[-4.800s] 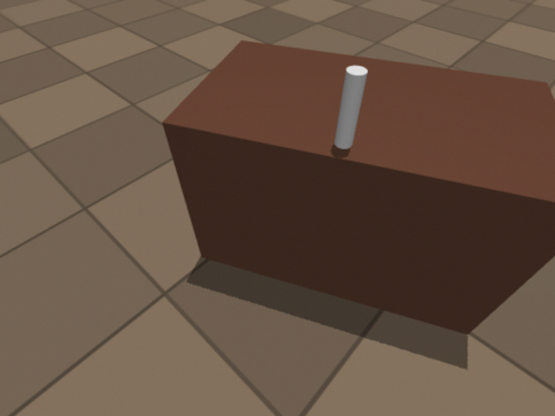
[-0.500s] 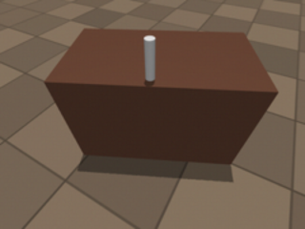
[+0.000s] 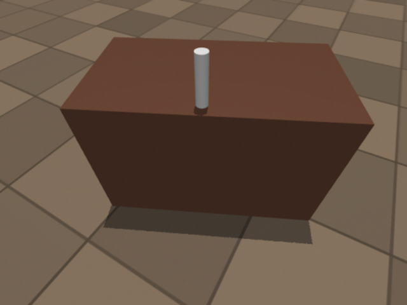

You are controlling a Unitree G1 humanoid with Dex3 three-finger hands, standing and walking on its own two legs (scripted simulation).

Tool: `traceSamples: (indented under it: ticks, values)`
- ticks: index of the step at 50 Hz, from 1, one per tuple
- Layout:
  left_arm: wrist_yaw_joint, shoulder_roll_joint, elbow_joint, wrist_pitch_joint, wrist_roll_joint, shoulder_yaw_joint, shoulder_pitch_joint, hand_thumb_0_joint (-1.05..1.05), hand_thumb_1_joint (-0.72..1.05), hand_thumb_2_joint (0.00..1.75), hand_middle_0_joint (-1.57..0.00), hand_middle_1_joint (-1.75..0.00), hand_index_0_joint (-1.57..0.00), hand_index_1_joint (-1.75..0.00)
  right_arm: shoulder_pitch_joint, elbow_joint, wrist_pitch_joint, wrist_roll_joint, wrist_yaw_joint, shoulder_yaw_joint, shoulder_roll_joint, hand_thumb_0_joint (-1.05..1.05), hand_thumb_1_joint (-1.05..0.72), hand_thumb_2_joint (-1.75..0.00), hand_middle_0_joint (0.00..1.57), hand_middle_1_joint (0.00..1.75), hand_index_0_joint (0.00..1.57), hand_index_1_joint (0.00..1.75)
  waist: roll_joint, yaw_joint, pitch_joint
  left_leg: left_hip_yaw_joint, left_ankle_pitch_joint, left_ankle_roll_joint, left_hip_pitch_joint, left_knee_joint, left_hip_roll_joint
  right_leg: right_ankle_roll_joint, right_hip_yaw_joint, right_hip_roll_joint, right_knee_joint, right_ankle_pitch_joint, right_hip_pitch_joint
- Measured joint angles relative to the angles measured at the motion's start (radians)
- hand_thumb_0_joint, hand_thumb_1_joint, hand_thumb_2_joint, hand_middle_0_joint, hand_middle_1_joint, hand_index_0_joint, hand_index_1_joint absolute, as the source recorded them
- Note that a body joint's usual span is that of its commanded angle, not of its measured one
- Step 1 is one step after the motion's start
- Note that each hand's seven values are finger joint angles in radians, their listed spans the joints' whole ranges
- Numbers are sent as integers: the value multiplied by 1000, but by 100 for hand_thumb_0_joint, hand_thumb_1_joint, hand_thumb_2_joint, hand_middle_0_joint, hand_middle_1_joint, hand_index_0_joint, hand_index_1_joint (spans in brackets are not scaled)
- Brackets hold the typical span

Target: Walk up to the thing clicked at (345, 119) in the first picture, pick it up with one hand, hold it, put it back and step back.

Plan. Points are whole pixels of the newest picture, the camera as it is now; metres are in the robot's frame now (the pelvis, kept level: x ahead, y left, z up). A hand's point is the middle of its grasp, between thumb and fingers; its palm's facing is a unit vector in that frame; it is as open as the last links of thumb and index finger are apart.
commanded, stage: stand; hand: left
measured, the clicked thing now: (201, 80) +0.80 -0.01 +0.02
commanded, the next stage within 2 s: walk up in 0.80 s
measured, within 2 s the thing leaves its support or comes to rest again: neither
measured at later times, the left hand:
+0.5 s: hand out of the picture +0.07 +0.25 -0.16, palm faces -0.04 -0.94 -0.35, open 7.4 cm
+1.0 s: hand out of the picture +0.10 +0.25 -0.15, palm faces -0.10 -0.93 -0.35, open 7.4 cm
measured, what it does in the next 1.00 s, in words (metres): lifts its right foot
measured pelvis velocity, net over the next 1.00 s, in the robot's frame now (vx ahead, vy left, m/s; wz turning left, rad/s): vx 0.02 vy -0.03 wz -0.08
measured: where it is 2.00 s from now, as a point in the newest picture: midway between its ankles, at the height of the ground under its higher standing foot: (242, 285)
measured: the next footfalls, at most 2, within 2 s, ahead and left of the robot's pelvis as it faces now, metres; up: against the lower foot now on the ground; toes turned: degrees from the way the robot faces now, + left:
right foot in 1.08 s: +0.15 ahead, -0.22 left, +0.00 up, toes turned -7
left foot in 1.40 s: +0.27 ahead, +0.02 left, +0.00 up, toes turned -4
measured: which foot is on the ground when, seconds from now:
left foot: down 0.00-1.00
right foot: down 0.00-0.84, up 0.86-1.00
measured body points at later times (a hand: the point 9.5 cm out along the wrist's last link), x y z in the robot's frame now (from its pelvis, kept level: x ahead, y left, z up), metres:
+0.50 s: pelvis +0.00 +0.00 +0.00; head +0.01 +0.00 +0.45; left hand +0.07 +0.30 -0.13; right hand +0.07 -0.30 -0.13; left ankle -0.03 +0.12 -0.75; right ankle +0.01 -0.12 -0.75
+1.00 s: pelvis +0.02 -0.03 -0.01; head +0.03 -0.03 +0.44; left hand +0.10 +0.30 -0.13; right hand +0.05 -0.36 -0.13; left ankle -0.03 +0.12 -0.75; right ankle +0.06 -0.18 -0.72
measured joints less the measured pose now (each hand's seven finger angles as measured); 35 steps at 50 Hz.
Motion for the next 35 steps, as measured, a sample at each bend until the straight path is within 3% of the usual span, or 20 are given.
traceSamples:
  ticks: [35]
  values:
    - [-1, 0, 1, 1, 0, 2, 6, 1, 90, 90, -20, -30, -21, -30, 8, 2, 1, -1, 0, -1, 0, 1, -91, -90, 21, 29, 20, 30, 2, 0, 0, -3, 5, -2, 2, -4, 0, -2, -3, 0, 2, 0, 0]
